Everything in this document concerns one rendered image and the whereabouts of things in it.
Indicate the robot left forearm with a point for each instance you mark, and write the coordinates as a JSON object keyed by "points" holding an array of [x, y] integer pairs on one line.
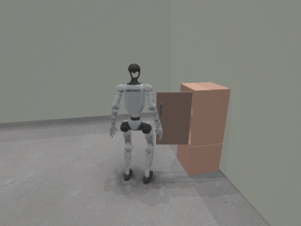
{"points": [[114, 116]]}

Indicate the left robot upper arm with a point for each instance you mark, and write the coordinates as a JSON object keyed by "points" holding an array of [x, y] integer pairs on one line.
{"points": [[118, 94]]}

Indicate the cupboard door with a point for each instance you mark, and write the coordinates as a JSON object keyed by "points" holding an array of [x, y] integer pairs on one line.
{"points": [[176, 116]]}

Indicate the right robot foot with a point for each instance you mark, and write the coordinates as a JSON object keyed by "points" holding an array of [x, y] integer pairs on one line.
{"points": [[146, 178]]}

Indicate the robot right hand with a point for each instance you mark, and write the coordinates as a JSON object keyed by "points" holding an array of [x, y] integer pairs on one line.
{"points": [[159, 131]]}

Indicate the left robot thigh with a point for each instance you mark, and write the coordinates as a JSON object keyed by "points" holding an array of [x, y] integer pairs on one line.
{"points": [[127, 133]]}

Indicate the robot left hand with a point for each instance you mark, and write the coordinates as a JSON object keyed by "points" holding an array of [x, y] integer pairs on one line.
{"points": [[113, 129]]}

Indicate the right robot upper arm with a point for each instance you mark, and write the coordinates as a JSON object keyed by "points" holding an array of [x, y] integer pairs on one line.
{"points": [[148, 88]]}

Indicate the robot right forearm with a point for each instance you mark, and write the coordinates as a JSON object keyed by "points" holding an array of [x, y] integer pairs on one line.
{"points": [[155, 116]]}

